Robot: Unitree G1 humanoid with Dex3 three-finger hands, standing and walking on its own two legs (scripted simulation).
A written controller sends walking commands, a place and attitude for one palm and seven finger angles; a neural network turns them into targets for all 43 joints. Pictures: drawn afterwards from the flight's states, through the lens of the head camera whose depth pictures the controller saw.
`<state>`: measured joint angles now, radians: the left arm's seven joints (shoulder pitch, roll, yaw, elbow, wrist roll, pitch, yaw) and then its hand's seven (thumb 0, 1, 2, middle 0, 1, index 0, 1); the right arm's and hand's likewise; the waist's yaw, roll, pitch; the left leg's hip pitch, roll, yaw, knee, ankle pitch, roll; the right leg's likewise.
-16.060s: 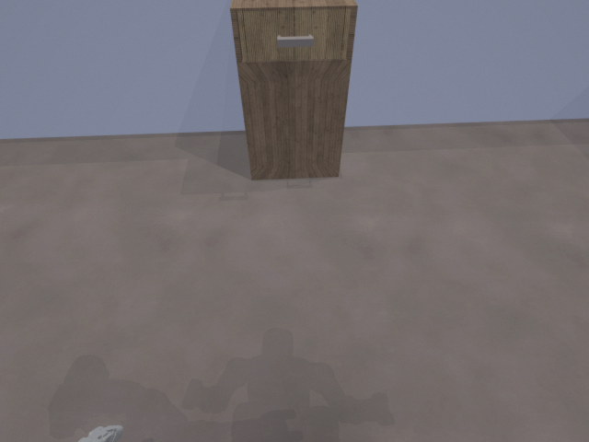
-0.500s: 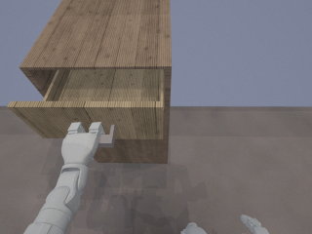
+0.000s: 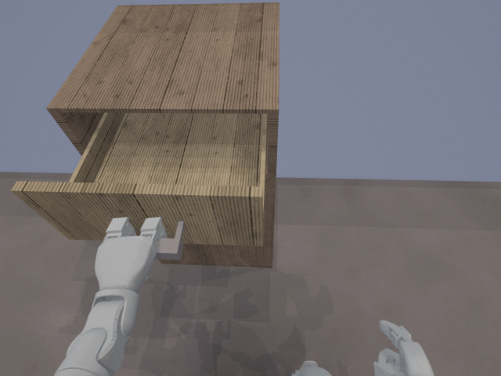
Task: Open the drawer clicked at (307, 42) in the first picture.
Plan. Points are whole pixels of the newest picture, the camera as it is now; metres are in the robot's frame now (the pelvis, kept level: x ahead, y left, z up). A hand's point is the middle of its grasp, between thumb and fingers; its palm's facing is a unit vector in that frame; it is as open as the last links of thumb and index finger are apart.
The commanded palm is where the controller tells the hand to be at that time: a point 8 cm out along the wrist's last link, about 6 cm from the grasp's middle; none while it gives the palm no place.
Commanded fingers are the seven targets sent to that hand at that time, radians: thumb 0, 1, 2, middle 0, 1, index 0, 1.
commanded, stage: pull the drawer open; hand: left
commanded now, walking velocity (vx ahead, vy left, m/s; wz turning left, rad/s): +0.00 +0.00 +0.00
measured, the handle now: (146, 236) +0.34 +0.21 -0.01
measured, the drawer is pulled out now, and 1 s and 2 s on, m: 0.19 0.30 0.30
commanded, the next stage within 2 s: open the thumb to release the handle in 1.12 s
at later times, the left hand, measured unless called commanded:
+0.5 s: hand (128, 312) +0.22 +0.21 -0.03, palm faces -0.02 -0.06 -1.00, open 6.0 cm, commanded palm +0.18 +0.22 +0.02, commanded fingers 0.00 0.90 0.90 -0.40 -1.35 -0.40 -1.35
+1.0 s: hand (121, 337) +0.18 +0.21 -0.03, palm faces -0.03 -0.08 -1.00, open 6.1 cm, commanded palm +0.13 +0.22 +0.02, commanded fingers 0.00 0.90 0.90 -0.40 -1.35 -0.40 -1.35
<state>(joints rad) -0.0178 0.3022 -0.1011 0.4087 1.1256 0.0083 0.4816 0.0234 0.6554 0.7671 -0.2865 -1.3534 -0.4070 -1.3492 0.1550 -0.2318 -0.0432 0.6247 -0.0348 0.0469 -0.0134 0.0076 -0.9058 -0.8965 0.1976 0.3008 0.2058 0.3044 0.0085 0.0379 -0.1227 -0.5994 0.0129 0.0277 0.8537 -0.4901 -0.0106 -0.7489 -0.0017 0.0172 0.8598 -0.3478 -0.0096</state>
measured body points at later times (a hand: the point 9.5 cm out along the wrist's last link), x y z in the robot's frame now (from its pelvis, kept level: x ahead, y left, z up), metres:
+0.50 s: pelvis +0.01 +0.00 -0.01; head +0.07 -0.03 +0.44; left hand +0.22 +0.22 +0.02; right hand +0.20 -0.24 -0.12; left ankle -0.05 +0.13 -0.69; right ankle +0.04 -0.11 -0.69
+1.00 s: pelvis +0.00 -0.01 -0.02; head +0.06 -0.03 +0.43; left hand +0.18 +0.22 +0.02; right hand +0.20 -0.23 -0.12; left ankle -0.05 +0.13 -0.69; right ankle +0.04 -0.11 -0.69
